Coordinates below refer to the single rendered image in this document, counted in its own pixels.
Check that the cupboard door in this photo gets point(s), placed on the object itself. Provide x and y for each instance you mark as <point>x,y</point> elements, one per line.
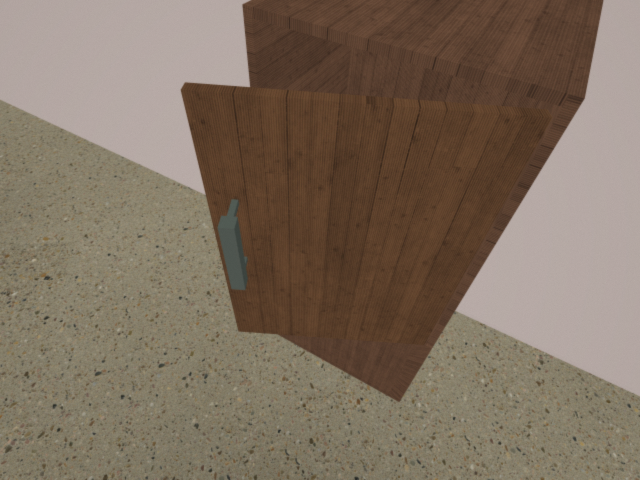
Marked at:
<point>359,215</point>

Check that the handle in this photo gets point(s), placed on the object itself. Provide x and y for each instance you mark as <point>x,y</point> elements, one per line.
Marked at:
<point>230,237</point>

